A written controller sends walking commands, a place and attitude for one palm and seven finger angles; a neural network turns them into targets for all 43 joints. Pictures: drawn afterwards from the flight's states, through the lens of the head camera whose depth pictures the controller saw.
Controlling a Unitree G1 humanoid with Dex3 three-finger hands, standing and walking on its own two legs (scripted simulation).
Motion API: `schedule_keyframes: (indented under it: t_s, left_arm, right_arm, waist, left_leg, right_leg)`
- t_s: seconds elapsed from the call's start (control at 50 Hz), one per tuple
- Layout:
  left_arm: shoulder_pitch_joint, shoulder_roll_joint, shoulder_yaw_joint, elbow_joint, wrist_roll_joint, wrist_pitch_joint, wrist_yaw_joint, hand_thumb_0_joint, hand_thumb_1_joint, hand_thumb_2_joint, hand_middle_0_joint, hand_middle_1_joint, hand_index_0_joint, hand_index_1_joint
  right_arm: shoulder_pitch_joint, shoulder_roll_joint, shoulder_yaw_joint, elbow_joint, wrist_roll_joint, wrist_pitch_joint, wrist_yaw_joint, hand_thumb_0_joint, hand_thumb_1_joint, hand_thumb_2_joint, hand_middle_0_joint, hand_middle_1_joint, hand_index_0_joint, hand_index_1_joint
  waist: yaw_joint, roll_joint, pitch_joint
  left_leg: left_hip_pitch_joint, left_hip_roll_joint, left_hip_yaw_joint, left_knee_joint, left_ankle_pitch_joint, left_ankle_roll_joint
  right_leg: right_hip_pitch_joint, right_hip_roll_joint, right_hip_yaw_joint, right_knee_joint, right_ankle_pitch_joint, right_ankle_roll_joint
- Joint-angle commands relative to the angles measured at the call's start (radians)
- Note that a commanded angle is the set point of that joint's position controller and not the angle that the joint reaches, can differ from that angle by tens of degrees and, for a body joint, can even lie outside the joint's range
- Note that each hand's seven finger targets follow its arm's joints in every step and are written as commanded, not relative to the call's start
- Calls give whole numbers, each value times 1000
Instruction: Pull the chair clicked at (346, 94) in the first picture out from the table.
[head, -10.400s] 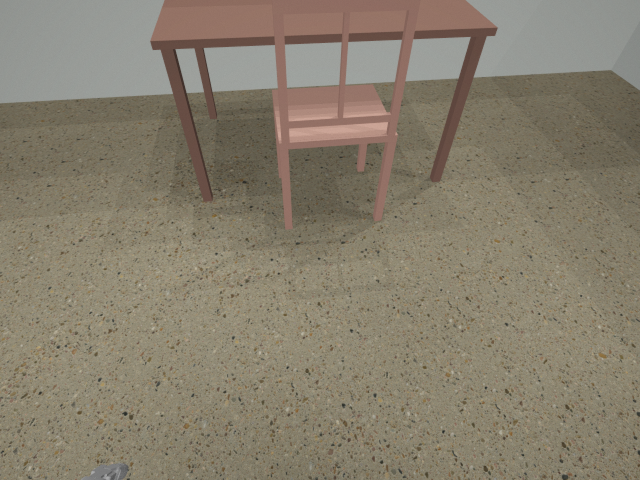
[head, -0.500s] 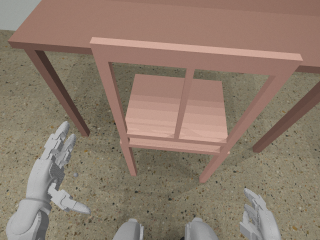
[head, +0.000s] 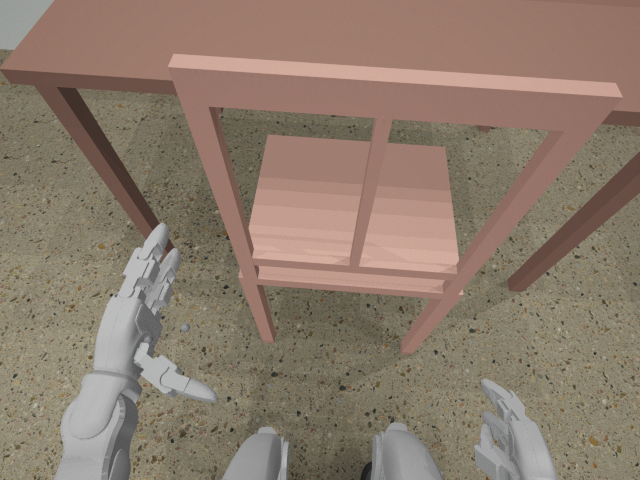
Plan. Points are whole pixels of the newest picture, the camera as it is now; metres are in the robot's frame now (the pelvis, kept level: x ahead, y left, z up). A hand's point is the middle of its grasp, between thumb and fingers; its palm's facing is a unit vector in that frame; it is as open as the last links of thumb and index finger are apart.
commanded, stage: aim the fingers beside a spindle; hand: left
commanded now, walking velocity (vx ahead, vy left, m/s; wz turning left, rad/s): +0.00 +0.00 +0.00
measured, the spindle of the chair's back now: (365, 206) +0.47 -0.04 +0.02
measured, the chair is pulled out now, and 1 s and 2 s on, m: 0.00 0.00 0.00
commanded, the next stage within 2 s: push the fingers through the gap in 1.26 s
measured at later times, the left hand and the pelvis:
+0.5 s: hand (217, 309) +0.31 +0.14 +0.01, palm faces -0.07 -1.00 -0.02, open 16.9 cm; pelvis +0.00 +0.00 -0.01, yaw +0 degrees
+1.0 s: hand (221, 308) +0.32 +0.14 +0.00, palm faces -0.04 -1.00 -0.03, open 16.9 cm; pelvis -0.01 -0.01 -0.02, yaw +0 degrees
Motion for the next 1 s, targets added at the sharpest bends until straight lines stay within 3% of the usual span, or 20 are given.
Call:
schedule_keyframes:
  t_s: [0.0,0.02,0.08,0.12,0.2,0.24,0.28,0.32,0.36,0.5,0.6,0.64,0.68,0.74,0.78,0.82,0.88,0.92,0.96,0.98]
  left_arm:
    - [-155,111,34,-207,0,-70,11,0,-500,300,-60,-80,-60,-80]
    - [-165,86,8,-197,5,-67,14,0,-500,300,-60,-80,-60,-80]
    - [-211,111,35,-145,13,-66,33,0,-500,300,-60,-80,-60,-80]
    - [-231,115,43,-141,19,-72,37,0,-500,300,-60,-80,-60,-80]
    - [-229,131,70,-118,18,-80,41,0,-500,300,-60,-80,-60,-80]
    - [-231,104,39,-125,17,-83,35,0,-500,300,-60,-80,-60,-80]
    - [-231,98,31,-112,15,-83,36,0,-500,300,-60,-80,-60,-80]
    - [-230,70,-3,-130,17,-85,36,0,-500,300,-60,-80,-60,-80]
    - [-245,81,10,-109,20,-86,47,0,-500,300,-60,-80,-60,-80]
    - [-332,96,18,-89,46,-113,81,0,-500,300,-60,-80,-60,-80]
    - [-383,80,2,-42,55,-116,91,0,-500,300,-60,-80,-60,-80]
    - [-361,52,-24,-54,55,-115,92,0,-500,300,-60,-80,-60,-80]
    - [-324,61,-16,-60,55,-110,98,0,-500,300,-60,-80,-60,-80]
    - [-307,72,4,-49,51,-101,104,0,-500,300,-60,-80,-60,-80]
    - [-284,110,42,-45,57,-106,111,0,-500,300,-60,-80,-60,-80]
    - [-324,73,4,-68,56,-115,110,0,-500,300,-60,-80,-60,-80]
    - [-345,82,9,-51,49,-129,100,0,-500,300,-60,-80,-60,-80]
    - [-367,62,-18,-66,49,-138,90,0,-500,300,-60,-80,-60,-80]
    - [-346,64,-15,-46,46,-133,84,0,-500,300,-60,-80,-60,-80]
    - [-359,61,-24,-26,45,-128,81,0,-500,300,-60,-80,-60,-80]
  right_arm:
    - [8,-143,-63,-134,-1,-37,-11,0,-900,-900,200,300,200,300]
    - [6,-141,-62,-136,-2,-35,-9,0,-900,-900,200,300,200,300]
    - [8,-145,-63,-125,-3,-24,-11,0,-900,-900,200,300,200,300]
    - [3,-143,-63,-126,-3,-17,-10,0,-900,-900,200,300,200,300]
    - [9,-139,-63,-124,-6,-5,-6,0,-900,-900,200,300,200,300]
    - [7,-136,-64,-125,-4,-2,-2,0,-900,-900,200,300,200,300]
    - [12,-139,-66,-121,-6,1,-1,0,-900,-900,200,300,200,300]
    - [10,-135,-66,-124,-6,3,5,0,-900,-900,200,300,200,300]
    - [13,-141,-70,-117,-6,8,3,0,-900,-900,200,300,200,300]
    - [11,-140,-69,-106,-12,23,7,0,-900,-900,200,300,200,300]
    - [11,-141,-68,-96,-14,34,10,0,-900,-900,200,300,200,300]
    - [9,-137,-70,-104,-13,37,15,0,-900,-900,200,300,200,300]
    - [12,-139,-72,-113,-13,43,17,0,-900,-900,200,300,200,300]
    - [10,-134,-69,-117,-9,56,20,0,-900,-900,200,300,200,300]
    - [4,-136,-68,-121,-9,62,18,0,-900,-900,200,300,200,300]
    - [3,-130,-66,-119,-11,62,19,0,-900,-900,200,300,200,300]
    - [0,-136,-65,-112,-9,57,13,0,-900,-900,200,300,200,300]
    - [-3,-135,-67,-108,-10,51,11,0,-900,-900,200,300,200,300]
    - [1,-138,-68,-106,-9,48,10,0,-900,-900,200,300,200,300]
    - [1,-141,-66,-104,-8,48,8,0,-900,-900,200,300,200,300]
  waist:
    - [-15,21,-315]
    - [-22,16,-311]
    - [-26,-29,-299]
    - [-16,-3,-325]
    - [-6,-20,-365]
    - [-11,8,-369]
    - [-19,-18,-368]
    - [-18,14,-374]
    - [-28,-29,-366]
    - [-27,-1,-378]
    - [-35,-15,-385]
    - [-26,11,-406]
    - [-21,-11,-433]
    - [-22,-48,-404]
    - [-6,-23,-391]
    - [-22,-20,-393]
    - [-36,-46,-363]
    - [-37,-10,-380]
    - [-34,-16,-377]
    - [-45,-26,-363]
  left_leg:
    - [163,-16,-44,-178,366,-16]
    - [161,-17,-44,-176,356,-15]
    - [117,-18,-39,-162,322,-9]
    - [121,-21,-34,-160,324,-10]
    - [106,-22,-27,-149,361,-7]
    - [126,-19,-25,-145,385,-9]
    - [116,-18,-28,-137,396,-7]
    - [128,-18,-28,-138,402,-10]
    - [104,-17,-25,-125,383,-7]
    - [89,-19,-25,-111,365,-6]
    - [68,-18,-27,-100,353,-5]
    - [93,-18,-27,-103,372,-9]
    - [102,-16,-32,-104,403,-7]
    - [55,-22,-19,-106,354,-4]
    - [42,-23,-17,-112,342,-5]
    - [56,-22,-17,-108,344,-4]
    - [30,-22,-18,-100,299,0]
    - [58,-22,-19,-101,295,-1]
    - [60,-21,-24,-104,302,-3]
    - [50,-21,-25,-100,296,0]
  right_leg:
    - [237,38,23,-111,229,-29]
    - [228,38,22,-112,221,-28]
    - [230,38,29,-110,209,-27]
    - [238,36,35,-104,215,-29]
    - [283,35,44,-95,269,-28]
    - [268,35,42,-90,290,-28]
    - [270,37,42,-86,305,-27]
    - [260,33,40,-83,304,-28]
    - [251,34,42,-79,301,-24]
    - [225,34,47,-61,277,-29]
    - [215,34,48,-48,273,-28]
    - [213,33,45,-45,278,-31]
    - [233,35,43,-40,305,-30]
    - [267,34,54,-58,300,-25]
    - [265,36,55,-55,285,-30]
    - [254,34,55,-56,288,-28]
    - [240,36,60,-67,244,-26]
    - [217,34,57,-66,227,-27]
    - [216,36,54,-66,228,-29]
    - [206,37,54,-69,224,-27]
